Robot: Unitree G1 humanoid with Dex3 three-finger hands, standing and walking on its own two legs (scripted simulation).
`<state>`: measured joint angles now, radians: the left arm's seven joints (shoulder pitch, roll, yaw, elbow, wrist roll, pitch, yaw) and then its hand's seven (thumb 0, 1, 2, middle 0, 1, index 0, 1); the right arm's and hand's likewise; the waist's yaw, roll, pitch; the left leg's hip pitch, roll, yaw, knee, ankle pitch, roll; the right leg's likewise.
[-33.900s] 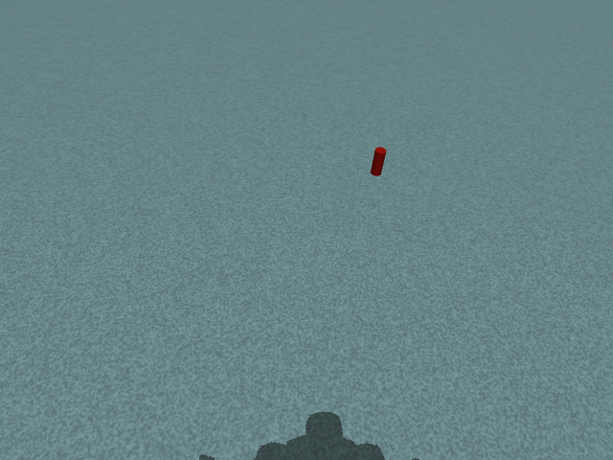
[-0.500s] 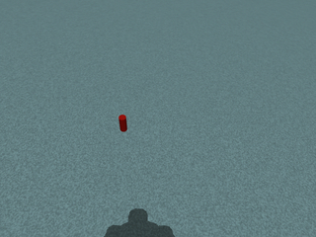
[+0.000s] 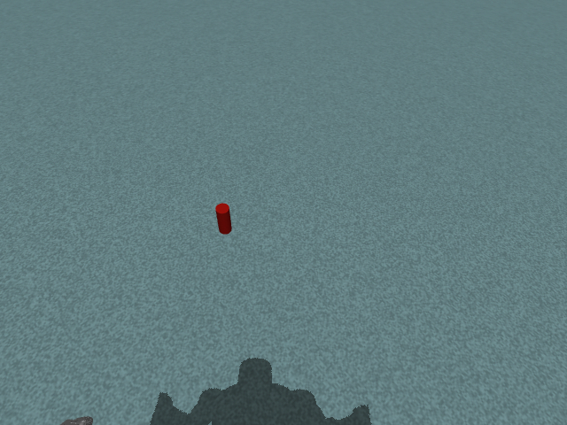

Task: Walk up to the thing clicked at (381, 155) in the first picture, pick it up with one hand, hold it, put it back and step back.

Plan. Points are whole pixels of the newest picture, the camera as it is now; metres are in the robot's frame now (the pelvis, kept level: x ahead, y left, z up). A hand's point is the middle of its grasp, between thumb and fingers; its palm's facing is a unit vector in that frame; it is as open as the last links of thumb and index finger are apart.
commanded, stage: step back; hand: left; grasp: from the side
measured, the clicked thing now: (223, 219) +1.00 +0.23 -0.70
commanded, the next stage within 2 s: stand in 0.08 s
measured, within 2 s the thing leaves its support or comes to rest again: neither
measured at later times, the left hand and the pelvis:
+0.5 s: hand out of the picture +0.11 +0.23 -0.14, palm faces -0.03 -0.94 -0.33, open 7.4 cm; pelvis +0.01 -0.01 +0.02, yaw -1 degrees
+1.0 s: hand out of the picture +0.06 +0.23 -0.14, palm faces -0.05 -0.94 -0.34, open 7.4 cm; pelvis +0.00 -0.02 +0.02, yaw +0 degrees
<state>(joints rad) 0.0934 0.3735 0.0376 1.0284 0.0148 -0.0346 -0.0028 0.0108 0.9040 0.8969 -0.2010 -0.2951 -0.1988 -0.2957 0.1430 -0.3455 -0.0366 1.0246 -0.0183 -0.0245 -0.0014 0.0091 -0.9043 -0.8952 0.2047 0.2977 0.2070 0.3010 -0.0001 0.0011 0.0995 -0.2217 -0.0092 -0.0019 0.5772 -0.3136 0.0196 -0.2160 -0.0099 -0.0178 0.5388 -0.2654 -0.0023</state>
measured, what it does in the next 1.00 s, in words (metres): stands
